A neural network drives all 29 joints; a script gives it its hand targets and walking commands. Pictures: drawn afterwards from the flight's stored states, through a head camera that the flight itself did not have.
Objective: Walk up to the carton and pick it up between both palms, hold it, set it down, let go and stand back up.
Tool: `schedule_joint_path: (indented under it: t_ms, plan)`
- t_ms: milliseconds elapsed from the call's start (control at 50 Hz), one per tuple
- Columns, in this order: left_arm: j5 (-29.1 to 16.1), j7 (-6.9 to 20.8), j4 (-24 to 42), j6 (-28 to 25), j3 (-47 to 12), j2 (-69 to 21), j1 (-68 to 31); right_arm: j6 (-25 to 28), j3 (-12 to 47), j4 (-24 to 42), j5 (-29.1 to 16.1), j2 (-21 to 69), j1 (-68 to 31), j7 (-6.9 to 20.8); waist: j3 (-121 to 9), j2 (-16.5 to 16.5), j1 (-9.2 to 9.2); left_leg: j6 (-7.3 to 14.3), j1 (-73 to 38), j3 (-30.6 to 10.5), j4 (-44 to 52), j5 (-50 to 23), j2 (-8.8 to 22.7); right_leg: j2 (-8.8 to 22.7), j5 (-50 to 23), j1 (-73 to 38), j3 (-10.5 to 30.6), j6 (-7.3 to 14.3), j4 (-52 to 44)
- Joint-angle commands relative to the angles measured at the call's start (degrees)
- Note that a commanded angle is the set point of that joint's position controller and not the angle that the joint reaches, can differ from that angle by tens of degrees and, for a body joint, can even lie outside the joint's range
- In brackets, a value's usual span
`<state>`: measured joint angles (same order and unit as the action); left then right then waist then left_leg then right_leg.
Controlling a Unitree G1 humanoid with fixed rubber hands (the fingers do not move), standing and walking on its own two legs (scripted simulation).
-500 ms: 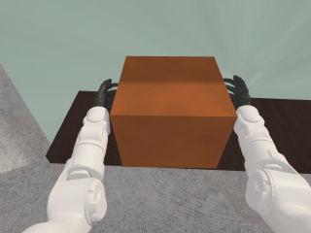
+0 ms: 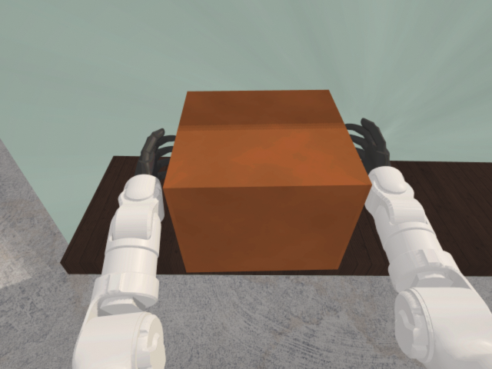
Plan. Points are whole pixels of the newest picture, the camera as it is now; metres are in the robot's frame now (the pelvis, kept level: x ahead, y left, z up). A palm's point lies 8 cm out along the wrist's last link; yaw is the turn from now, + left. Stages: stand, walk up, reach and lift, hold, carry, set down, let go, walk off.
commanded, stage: reach and lift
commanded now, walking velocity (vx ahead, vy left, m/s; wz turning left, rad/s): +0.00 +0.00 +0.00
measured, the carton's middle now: (260, 177) +0.44 -0.01 +0.09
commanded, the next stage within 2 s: hold in 1.70 s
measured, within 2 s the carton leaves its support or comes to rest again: neither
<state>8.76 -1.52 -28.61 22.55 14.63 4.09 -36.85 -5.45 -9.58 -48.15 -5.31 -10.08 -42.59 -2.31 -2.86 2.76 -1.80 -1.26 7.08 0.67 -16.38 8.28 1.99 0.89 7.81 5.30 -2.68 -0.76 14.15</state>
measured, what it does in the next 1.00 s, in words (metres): stands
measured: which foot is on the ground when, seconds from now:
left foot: down 0.00-1.00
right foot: down 0.00-1.00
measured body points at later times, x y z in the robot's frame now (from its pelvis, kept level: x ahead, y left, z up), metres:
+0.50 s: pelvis -0.01 +0.00 +0.00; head -0.06 +0.03 +0.45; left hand +0.37 +0.19 +0.18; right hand +0.37 -0.19 +0.19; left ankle +0.01 +0.13 -0.75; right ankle +0.00 -0.12 -0.75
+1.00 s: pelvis -0.02 +0.00 +0.00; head -0.07 +0.03 +0.44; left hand +0.37 +0.19 +0.20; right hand +0.37 -0.18 +0.21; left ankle +0.01 +0.13 -0.75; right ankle +0.00 -0.12 -0.75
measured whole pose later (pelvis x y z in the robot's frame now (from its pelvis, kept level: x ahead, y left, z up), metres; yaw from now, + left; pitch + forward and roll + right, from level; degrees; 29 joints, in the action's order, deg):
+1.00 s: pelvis -0.02 +0.00 +0.00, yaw +0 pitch -6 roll +0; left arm 14.0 3.8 -15.1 39.0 18.6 4.4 -38.2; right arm -17.4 -7.2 -39.3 -8.5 -8.9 -44.0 -4.9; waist -2.1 3.7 -4.1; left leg -0.7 2.9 0.6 -16.3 7.4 1.4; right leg 1.5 7.2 1.3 -2.7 -0.9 14.5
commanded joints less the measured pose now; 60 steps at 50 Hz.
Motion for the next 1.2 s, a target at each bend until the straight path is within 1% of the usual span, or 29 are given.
schedule_joint_path:
  t_ms: [0, 20, 60, 80, 100, 160, 220, 280, 320, 360, 380, 420, 460, 520, 580, 660, 740, 760, 780, 820, 860, 880, 900, 940, 1000, 1020, 1060, 1140, 1180]
  plan:
    - [-4.5, 9.0, 11.8, -0.3, -19.9, -27.6, -34.9, 1.3, 17.6, 17.3, -3.7, 29.9, -38.1, 7.0, -23.7, -1.5, -0.54, -0.5, -8.7, 0.8, -1.6, -18.5, -4.6, -3.1, -20.2, -9.7, -0.9, -2.2, 1.6]
    - [-4.4, 9.4, 13.3, 0.2, -20.2, -27.5, -35.1, 0.5, 17.5, 17.1, -3.8, 30.0, -36.9, 6.7, -23.2, -1.6, -1.29, -0.7, -9.2, 0.7, -1.4, -18.2, -4.6, -3.1, -19.8, -9.6, -0.9, -2.2, 1.5]
    - [-4.3, 10.1, 15.5, 1.3, -20.6, -27.3, -35.0, -0.4, 17.7, 18.5, -4.3, 29.6, -35.9, 6.4, -23.0, -2.4, -1.94, -1.1, -10.0, 0.6, -1.4, -18.4, -4.7, -3.1, -19.0, -9.5, -1.1, -2.0, 1.3]
    - [-4.3, 10.3, 16.3, 1.8, -20.6, -27.3, -34.5, -0.8, 18.3, 19.3, -4.6, 29.5, -35.6, 6.3, -23.0, -2.3, -1.94, -1.1, -10.6, 0.6, -1.6, -19.2, -4.6, -3.2, -19.6, -9.7, -1.2, -2.0, 1.3]
    - [-4.6, 10.5, 17.4, 2.0, -21.1, -27.0, -35.0, -1.1, 18.3, 20.2, -4.7, 29.3, -35.6, 6.1, -23.1, -2.6, -2.48, -1.4, -10.9, 0.5, -1.8, -19.9, -4.6, -3.3, -20.0, -9.8, -1.4, -2.0, 1.4]
    - [-4.8, 10.8, 19.5, 3.3, -22.2, -27.0, -34.7, -2.0, 19.1, 22.8, -5.9, 28.9, -35.6, 5.8, -22.6, -3.8, -2.95, -1.9, -11.6, 0.3, -1.9, -19.7, -4.7, -3.4, -18.4, -9.0, -1.5, -1.7, 1.0]
    - [-3.5, 11.4, 19.0, 5.2, -20.5, -26.3, -31.8, -3.4, 19.5, 22.7, -6.4, 27.8, -34.2, 5.6, -19.3, -3.1, -2.55, -1.6, -11.8, 0.3, -1.4, -18.9, -4.5, -3.5, -16.8, -8.6, -1.7, -1.4, 0.4]
    - [-3.2, 11.8, 20.3, 6.5, -20.4, -26.2, -33.2, -4.2, 18.9, 23.3, -6.4, 27.4, -35.0, 5.8, -18.8, -3.6, -2.68, -1.6, -11.2, 0.6, -0.5, -16.3, -4.3, -3.5, -12.7, -7.5, -1.9, -1.0, -0.1]
    - [-4.3, 11.5, 22.4, 6.8, -21.7, -26.7, -34.4, -4.4, 19.8, 25.0, -7.3, 27.8, -36.1, 6.0, -20.4, -3.7, -2.78, -1.8, -12.2, 0.6, -1.2, -17.8, -4.2, -3.7, -13.2, -7.3, -1.9, -0.9, 0.0]
    - [-4.6, 11.3, 23.1, 7.2, -22.1, -27.0, -34.8, -4.7, 20.8, 26.9, -7.9, 28.5, -37.0, 5.9, -21.5, -3.4, -2.54, -1.5, -12.0, 0.6, -1.2, -17.1, -4.3, -3.7, -13.0, -7.5, -1.7, -0.9, 0.1]
    - [-4.0, 11.3, 21.9, 7.7, -21.2, -26.6, -33.8, -5.2, 20.7, 25.8, -7.9, 28.2, -36.5, 5.9, -19.6, -3.4, -2.16, -1.3, -11.6, 0.6, -0.9, -16.2, -4.3, -3.7, -11.8, -7.2, -1.7, -0.8, -0.2]
    - [-3.2, 11.8, 20.5, 8.6, -19.7, -26.0, -34.5, -5.9, 19.6, 24.9, -7.1, 28.2, -37.4, 6.1, -18.0, -2.4, -1.82, -0.5, -9.8, 1.0, 0.5, -11.3, -4.2, -3.4, -7.6, -6.5, -1.5, -0.8, -0.8]
    - [-3.2, 11.8, 20.4, 9.4, -19.5, -25.9, -35.0, -6.2, 19.1, 24.4, -6.9, 28.3, -37.9, 6.4, -17.7, -2.6, -1.59, -0.2, -9.7, 1.1, 1.1, -9.7, -4.0, -3.3, -5.6, -5.7, -1.5, -0.4, -1.0]
    - [-3.2, 11.8, 20.4, 10.3, -19.2, -25.9, -36.1, -6.9, 19.1, 23.7, -7.5, 28.7, -38.8, 6.4, -17.3, -2.6, -1.54, 0.1, -9.4, 1.3, 1.3, -8.7, -3.9, -3.3, -4.7, -6.0, -1.3, -0.4, -1.1]
    - [-3.2, 12.1, 20.6, 11.2, -19.0, -26.0, -36.0, -7.2, 19.4, 24.9, -7.6, 29.2, -39.9, 6.2, -18.7, -2.3, -1.56, 0.5, -9.6, 1.5, 1.2, -8.8, -4.0, -3.3, -5.5, -6.6, -1.1, -0.4, -1.0]
    - [-2.7, 12.5, 19.6, 11.7, -18.1, -25.4, -38.3, -8.0, 17.8, 22.7, -6.8, 29.4, -40.2, 6.2, -16.5, -2.8, -2.1, 0.9, -7.6, 1.8, 2.6, -3.6, -4.1, -2.8, -1.9, -5.8, -0.9, -0.5, -1.3]
    - [-2.5, 12.7, 19.3, 12.3, -17.8, -25.4, -38.5, -8.3, 17.2, 22.3, -6.9, 29.2, -41.0, 6.2, -16.2, -3.1, -2.51, 0.8, -7.7, 1.7, 2.6, -4.1, -4.1, -2.8, -2.3, -6.2, -1.1, -0.5, -1.2]
    - [-2.2, 12.9, 18.2, 12.6, -17.4, -25.3, -38.2, -8.5, 16.7, 21.6, -6.5, 28.8, -40.9, 6.2, -15.0, -3.0, -2.78, 0.9, -7.4, 1.7, 2.9, -2.9, -4.0, -2.7, -1.3, -5.8, -1.0, -0.5, -1.5]
    - [-2.2, 13.1, 17.9, 12.6, -16.8, -24.9, -38.5, -8.5, 16.8, 21.9, -6.3, 28.9, -41.7, 6.2, -15.3, -2.1, -2.52, 1.2, -7.0, 1.8, 3.2, -1.9, -4.1, -2.7, -0.8, -6.0, -1.1, -0.6, -1.5]
    - [-2.6, 12.9, 19.0, 12.5, -17.6, -25.5, -38.6, -8.5, 16.8, 22.3, -6.5, 29.1, -41.3, 6.1, -16.7, -3.1, -2.94, 0.8, -8.0, 1.6, 2.6, -4.5, -3.8, -3.0, -2.8, -6.4, -1.3, -0.4, -1.0]
    - [-3.0, 12.9, 19.5, 12.5, -17.8, -25.2, -38.8, -8.6, 17.9, 23.2, -7.3, 29.3, -41.8, 5.9, -17.8, -2.6, -2.72, 0.7, -8.9, 1.6, 1.7, -6.9, -4.1, -3.2, -4.4, -7.0, -1.3, -0.6, -1.0]
    - [-2.8, 12.9, 19.3, 12.6, -17.5, -25.2, -38.6, -8.8, 18.2, 23.3, -7.6, 29.3, -42.1, 5.9, -17.6, -2.4, -2.46, 0.9, -8.8, 1.6, 1.7, -7.1, -4.1, -3.2, -4.3, -7.1, -1.2, -0.7, -1.1]
    - [-2.8, 12.9, 19.4, 12.8, -17.6, -25.1, -38.6, -9.0, 18.0, 23.0, -7.6, 29.1, -41.6, 5.7, -17.1, -2.8, -3.02, 0.8, -8.8, 1.5, 1.8, -7.0, -4.1, -3.1, -4.3, -6.9, -1.1, -0.6, -1.2]
    - [-2.7, 13.0, 20.2, 13.0, -17.6, -24.9, -39.2, -9.2, 18.1, 23.1, -7.9, 29.0, -41.6, 5.8, -17.2, -3.3, -2.78, 0.7, -8.6, 1.6, 1.9, -6.6, -4.1, -3.1, -3.6, -6.8, -1.2, -0.6, -1.1]
    - [-3.6, 12.5, 23.2, 13.0, -19.0, -25.3, -38.8, -9.2, 20.0, 25.7, -9.6, 29.1, -41.6, 5.8, -20.3, -4.0, -2.57, 0.0, -11.0, 1.3, 0.2, -12.4, -4.1, -3.6, -7.3, -7.3, -1.3, -0.5, -0.7]
    - [-4.2, 12.3, 24.2, 13.0, -19.7, -25.4, -39.3, -9.3, 20.5, 26.7, -10.2, 29.1, -41.8, 5.6, -21.2, -4.1, -2.83, -0.2, -11.5, 1.2, -0.2, -13.3, -4.2, -3.7, -8.0, -7.4, -1.3, -0.5, -0.6]
    - [-3.3, 12.4, 23.1, 13.7, -18.9, -24.8, -37.3, -10.2, 20.6, 25.9, -10.3, 28.3, -40.7, 5.3, -18.4, -3.8, -2.89, -0.1, -11.2, 1.2, -0.2, -13.9, -4.2, -3.8, -8.2, -7.3, -1.3, -0.4, -0.9]
    - [-3.3, 13.0, 24.4, 15.0, -18.5, -24.2, -35.9, -11.4, 21.3, 27.4, -11.0, 28.0, -40.0, 4.8, -17.7, -2.9, -3.03, 0.0, -10.0, 1.4, 0.2, -13.3, -4.2, -3.8, -8.7, -8.3, -1.0, -0.5, -0.9]
    - [-4.4, 12.8, 26.8, 15.0, -20.1, -24.9, -36.7, -11.6, 22.7, 30.6, -12.2, 28.6, -41.2, 4.5, -20.4, -3.2, -3.06, -0.5, -10.8, 1.1, -0.8, -16.0, -4.3, -4.1, -11.7, -8.9, -0.9, -0.6, -0.4]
